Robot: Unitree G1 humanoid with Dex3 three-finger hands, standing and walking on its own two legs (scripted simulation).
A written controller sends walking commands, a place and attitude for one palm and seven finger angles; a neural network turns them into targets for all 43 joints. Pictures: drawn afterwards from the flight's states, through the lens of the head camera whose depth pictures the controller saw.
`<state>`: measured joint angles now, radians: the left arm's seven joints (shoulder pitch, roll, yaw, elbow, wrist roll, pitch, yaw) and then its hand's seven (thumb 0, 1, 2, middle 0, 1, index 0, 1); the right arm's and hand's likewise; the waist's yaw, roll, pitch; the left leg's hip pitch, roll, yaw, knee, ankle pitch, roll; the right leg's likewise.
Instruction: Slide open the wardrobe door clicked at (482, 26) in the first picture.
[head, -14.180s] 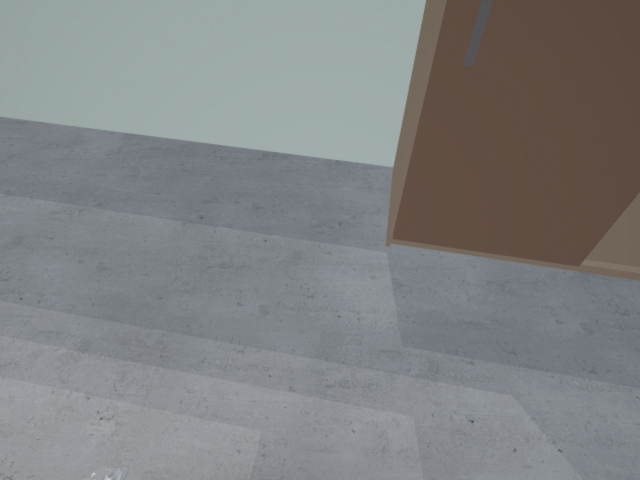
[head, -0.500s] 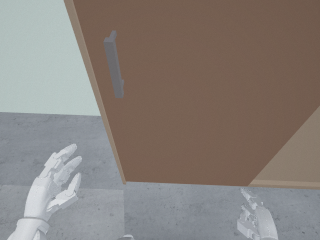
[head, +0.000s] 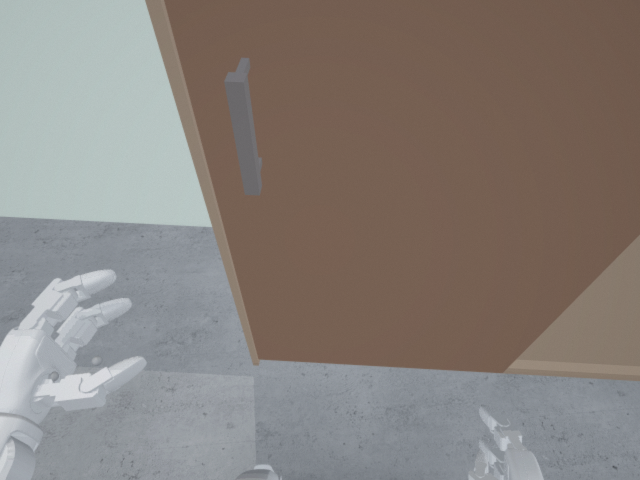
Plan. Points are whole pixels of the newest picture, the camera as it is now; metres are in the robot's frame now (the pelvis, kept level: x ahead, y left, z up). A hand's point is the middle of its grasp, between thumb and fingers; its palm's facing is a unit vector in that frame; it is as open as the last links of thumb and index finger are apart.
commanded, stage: raise the hand with hooked fingers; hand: left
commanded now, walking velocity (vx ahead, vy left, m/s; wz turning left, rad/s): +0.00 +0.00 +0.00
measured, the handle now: (248, 130) +0.52 +0.13 +0.17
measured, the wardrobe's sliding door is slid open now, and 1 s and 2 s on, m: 0.00 0.00 0.00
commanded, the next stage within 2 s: move the hooked fingers beside the handle in 1.28 s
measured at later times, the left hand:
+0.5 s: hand (27, 322) +0.23 +0.30 +0.14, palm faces +0.06 -1.00 -0.06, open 13.7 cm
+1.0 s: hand (29, 279) +0.25 +0.28 +0.19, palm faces +0.04 -1.00 -0.06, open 14.0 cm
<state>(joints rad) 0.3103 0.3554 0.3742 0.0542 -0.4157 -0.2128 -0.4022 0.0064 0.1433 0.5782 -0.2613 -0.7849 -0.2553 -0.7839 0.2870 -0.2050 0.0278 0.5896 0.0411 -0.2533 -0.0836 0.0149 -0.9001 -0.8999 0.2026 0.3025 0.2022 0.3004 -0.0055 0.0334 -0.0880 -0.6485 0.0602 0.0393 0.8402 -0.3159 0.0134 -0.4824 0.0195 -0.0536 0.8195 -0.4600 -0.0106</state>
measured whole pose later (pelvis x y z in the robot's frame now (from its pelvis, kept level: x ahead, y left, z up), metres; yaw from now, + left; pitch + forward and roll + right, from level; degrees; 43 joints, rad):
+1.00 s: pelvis -0.01 +0.00 +0.03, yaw +2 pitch -1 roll -2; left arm -0.05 0.47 0.44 0.18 -0.38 0.06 -0.49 -0.01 -0.50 0.30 -0.30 -1.20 -0.30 -1.20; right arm 0.25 -0.28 0.07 0.62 0.08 -0.25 -0.11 0.02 -0.90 -0.90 0.20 0.30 0.20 0.30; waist 0.04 0.06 -0.02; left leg -0.34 0.03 0.02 0.54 -0.17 0.01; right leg -0.17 0.01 -0.07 0.50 -0.31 -0.01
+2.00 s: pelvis +0.01 +0.00 +0.03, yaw +1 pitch +1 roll -1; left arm -0.30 0.39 0.32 0.34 -0.30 0.06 -0.36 -0.01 -0.50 0.30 -0.30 -1.20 -0.30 -1.20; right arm 0.26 -0.27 0.05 0.63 0.07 -0.16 -0.11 0.01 -0.90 -0.90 0.20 0.30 0.20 0.30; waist 0.01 0.05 -0.04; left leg -0.37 0.03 0.04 0.55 -0.20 0.01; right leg -0.20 0.01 -0.06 0.53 -0.34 -0.01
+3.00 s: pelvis +0.03 -0.01 +0.02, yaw +0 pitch +8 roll -1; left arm -0.76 0.46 0.34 0.95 -0.19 -0.13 -0.29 -0.01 -0.50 0.30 -0.31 -1.20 -0.32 -1.21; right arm 0.36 -0.28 0.01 0.68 0.06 -0.04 -0.07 0.01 -0.90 -0.90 0.20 0.30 0.20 0.30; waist -0.08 0.02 -0.06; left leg -0.52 0.05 0.05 0.64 -0.26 0.01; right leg -0.36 0.02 -0.04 0.61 -0.39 -0.02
